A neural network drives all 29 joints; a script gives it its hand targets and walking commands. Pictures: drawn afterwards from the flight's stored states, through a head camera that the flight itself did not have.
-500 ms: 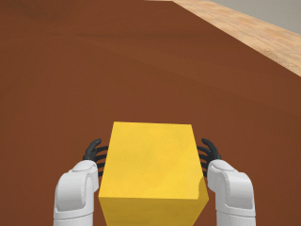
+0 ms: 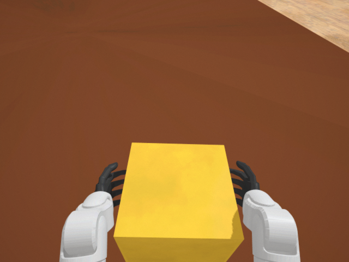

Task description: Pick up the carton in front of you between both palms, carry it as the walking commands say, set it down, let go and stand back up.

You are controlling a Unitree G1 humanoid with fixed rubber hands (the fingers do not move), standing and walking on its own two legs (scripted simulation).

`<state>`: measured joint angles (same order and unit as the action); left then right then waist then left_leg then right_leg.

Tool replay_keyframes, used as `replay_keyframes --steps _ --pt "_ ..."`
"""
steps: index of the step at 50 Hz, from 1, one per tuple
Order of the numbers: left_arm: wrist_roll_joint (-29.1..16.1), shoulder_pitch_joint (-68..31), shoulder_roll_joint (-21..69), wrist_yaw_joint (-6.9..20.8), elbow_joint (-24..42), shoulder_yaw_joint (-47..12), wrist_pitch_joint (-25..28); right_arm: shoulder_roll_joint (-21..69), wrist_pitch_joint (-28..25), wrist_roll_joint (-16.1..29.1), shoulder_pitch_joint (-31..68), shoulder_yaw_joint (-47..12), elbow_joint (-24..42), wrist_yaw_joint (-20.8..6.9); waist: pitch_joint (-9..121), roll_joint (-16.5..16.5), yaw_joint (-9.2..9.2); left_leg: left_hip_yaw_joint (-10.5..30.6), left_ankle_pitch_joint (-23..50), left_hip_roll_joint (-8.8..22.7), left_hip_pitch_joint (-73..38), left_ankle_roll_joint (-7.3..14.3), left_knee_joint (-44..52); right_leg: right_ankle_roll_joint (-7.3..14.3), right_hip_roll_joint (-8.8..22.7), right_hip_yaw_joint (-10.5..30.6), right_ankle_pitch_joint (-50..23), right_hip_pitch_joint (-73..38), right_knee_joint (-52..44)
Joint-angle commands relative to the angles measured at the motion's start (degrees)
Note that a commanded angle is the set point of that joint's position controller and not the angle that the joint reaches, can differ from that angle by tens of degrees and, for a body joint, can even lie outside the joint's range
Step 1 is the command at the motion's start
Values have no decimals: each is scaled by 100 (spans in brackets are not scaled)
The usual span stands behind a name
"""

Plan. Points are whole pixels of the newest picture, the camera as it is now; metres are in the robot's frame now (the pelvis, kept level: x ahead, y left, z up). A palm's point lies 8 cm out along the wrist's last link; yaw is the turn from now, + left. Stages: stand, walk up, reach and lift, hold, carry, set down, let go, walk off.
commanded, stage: carry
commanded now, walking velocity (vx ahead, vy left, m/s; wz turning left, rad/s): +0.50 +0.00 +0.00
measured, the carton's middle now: (175, 210) +0.26 +0.00 +0.00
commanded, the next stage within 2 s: none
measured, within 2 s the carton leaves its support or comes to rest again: neither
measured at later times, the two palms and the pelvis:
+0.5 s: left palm (121, 102) +0.58 +0.18 +0.08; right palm (215, 100) +0.57 -0.12 +0.09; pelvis +0.31 +0.04 +0.00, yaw -2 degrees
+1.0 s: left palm (129, 85) +0.70 +0.17 +0.07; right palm (211, 83) +0.71 -0.13 +0.07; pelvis +0.44 +0.02 -0.02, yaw +0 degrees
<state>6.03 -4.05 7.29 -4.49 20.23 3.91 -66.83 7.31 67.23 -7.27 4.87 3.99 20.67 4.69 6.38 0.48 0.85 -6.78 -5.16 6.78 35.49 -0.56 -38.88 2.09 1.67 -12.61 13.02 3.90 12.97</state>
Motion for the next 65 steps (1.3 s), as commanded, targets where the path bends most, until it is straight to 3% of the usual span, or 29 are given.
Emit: replay_keyframes --steps 1,5,7,8,9,10,11,12,13,14,16,20,23,26,28,29,30,31,32,33,36,37,40,45,47,52,58,65 --pt "-2348 -2667 4898 1489 624 -3927 -97 5050 72 2301 2510 -4039 450 -1338 564 -792 12 -319 394 -186 -12 50 591 464 1260 594 -1476 -697 -444" --pt "-2222 -2684 4587 1395 488 -3784 -344 4680 340 2345 2618 -3878 363 -1356 294 -907 1 -496 282 -294 -521 238 1104 309 1283 396 -2263 -883 19" --pt "-2222 -2825 4502 1370 477 -3768 -439 4598 425 2350 2634 -3754 229 -1372 772 -702 -122 -965 -140 -754 -2088 272 1415 69 989 -81 -3077 -519 1457" --pt "-2226 -2908 4439 1358 488 -3765 -481 4571 453 2334 2614 -3680 145 -1383 1200 -323 -236 -461 -435 -415 -3478 290 1349 -107 805 -116 -2395 379 2596" --pt "-2291 -3101 4507 1342 571 -3826 -542 4484 441 2268 2668 -3577 32 -1407 1717 1008 -267 2234 -1486 1227 -4804 998 1923 -425 249 39 -1032 2032 4467" --pt "-2293 -3212 4549 1353 571 -3855 -560 4654 425 2310 2615 -3601 -111 -1417 1836 1945 -251 3786 -821 1816 -5315 1455 2641 -430 -305 551 1297 3301 5662" --pt "-2308 -3275 4764 1366 440 -3865 -530 4844 408 2389 2727 -3622 -13 -1431 1718 1425 -209 3164 466 1806 -5119 1447 2423 -295 39 1053 1390 3599 6320" --pt "-2317 -3313 4923 1385 398 -3877 -472 5077 368 2427 2799 -3671 6 -1444 1705 881 -215 2487 1682 1641 -4720 1333 2181 -186 259 1182 1286 3513 6343" --pt "-2316 -3328 5108 1393 376 -3910 -406 5251 314 2455 2918 -3731 85 -1463 1610 302 -189 1821 2220 1493 -4280 1097 2140 -155 480 1233 979 3337 5904" --pt "-2310 -3335 5248 1388 394 -3933 -335 5401 259 2498 3013 -3772 149 -1487 1570 235 -147 1365 2215 1360 -3940 892 2268 -166 596 1235 714 3104 5361" --pt "-2294 -3267 5512 1358 383 -4014 -227 5523 180 2550 3038 -3808 229 -1522 1602 594 -115 720 2355 1125 -3682 687 2400 -229 486 985 476 2671 4548" --pt "-2181 -2992 5515 1240 556 -4070 -97 5389 119 2564 2806 -3802 429 -1580 1535 796 -93 -107 3223 811 -3738 706 2265 -345 217 568 55 2412 2959" --pt "-2211 -2992 5314 1210 751 -4099 -166 5162 157 2461 2579 -3724 462 -1548 1407 1001 -147 -348 3443 720 -3761 642 2129 -341 71 336 -712 2159 2156" --pt "-2261 -2900 5118 1288 632 -4042 -304 5020 234 2297 2418 -3653 280 -1504 1272 866 -170 -437 2845 572 -3689 528 1706 -340 15 150 -1501 1676 1385" --pt "-2246 -2834 5009 1369 458 -3971 -373 4954 283 2205 2461 -3655 131 -1491 1097 505 -102 -495 1947 384 -3185 225 1154 -350 157 122 -2473 734 460" --pt "-2248 -2861 4903 1407 368 -3909 -412 4888 297 2158 2459 -3644 3 -1484 1180 294 -114 -446 1076 312 -2647 29 881 -303 728 592 -3639 -17 641" --pt "-2202 -2904 4882 1443 189 -3839 -425 4881 345 2182 2554 -3706 -14 -1468 1530 -419 -117 -192 -509 85 -2119 -132 463 130 1507 1293 -5707 -890 1293" --pt "-2172 -2704 4942 1465 -113 -3742 -393 4882 395 2242 2627 -3777 17 -1460 1809 -958 -59 70 -1687 -73 -1740 -183 419 578 1792 1701 -6048 -1355 1409" --pt "-2164 -2612 5062 1479 -224 -3691 -337 4956 394 2292 2763 -3843 62 -1469 1808 -1203 -62 138 -2081 -123 -1669 -178 457 690 1808 1862 -5584 -1210 1169" --pt "-2171 -2694 5214 1483 -225 -3682 -294 5091 369 2352 2956 -3908 73 -1483 1824 -1193 -76 178 -2228 -162 -1793 -141 805 631 1686 1786 -5054 -1087 1035" --pt "-2219 -2957 5472 1473 -16 -3700 -190 5371 264 2521 3280 -4030 245 -1503 1871 -769 -86 211 -906 -21 -2608 -140 1771 172 1148 1099 -3453 -452 1148" --pt "-2267 -3147 5515 1467 152 -3743 -171 5435 230 2525 3398 -4053 308 -1497 1843 -424 -82 284 -110 130 -2614 -121 1505 112 996 890 -3525 -406 1376" --pt "-2260 -3080 5412 1388 266 -3766 -181 5311 248 2543 3191 -3993 313 -1473 1943 -175 -83 205 1089 169 -2821 -146 1100 139 900 787 -4157 -240 1743" --pt "-2179 -2837 5274 1378 132 -3811 -240 5199 256 2340 2711 -3829 -7 -1470 1936 -89 -98 174 1306 80 -2619 -178 969 204 923 756 -4936 -322 1967" --pt "-2226 -2962 5302 1399 165 -3854 -234 5228 244 2342 2786 -3817 -2 -1481 1809 -73 -96 202 1414 94 -2674 -163 1098 180 893 709 -4718 -148 1986" --pt "-2283 -3077 5277 1411 215 -3894 -246 5221 240 2340 2816 -3772 -5 -1481 1572 235 -89 298 2635 309 -3049 -55 1025 25 710 540 -3152 503 2040" --pt "-2265 -3018 5280 1432 121 -3895 -251 5213 248 2303 2789 -3769 -33 -1487 1429 203 -94 307 2332 336 -2887 44 993 20 739 556 -2577 585 2103" --pt "-2109 -2889 5414 1501 -134 -3987 -8 5354 2 2210 2706 -3919 -239 -1560 1176 95 -100 367 1230 264 -2558 105 1145 8 806 639 -2333 556 1938"
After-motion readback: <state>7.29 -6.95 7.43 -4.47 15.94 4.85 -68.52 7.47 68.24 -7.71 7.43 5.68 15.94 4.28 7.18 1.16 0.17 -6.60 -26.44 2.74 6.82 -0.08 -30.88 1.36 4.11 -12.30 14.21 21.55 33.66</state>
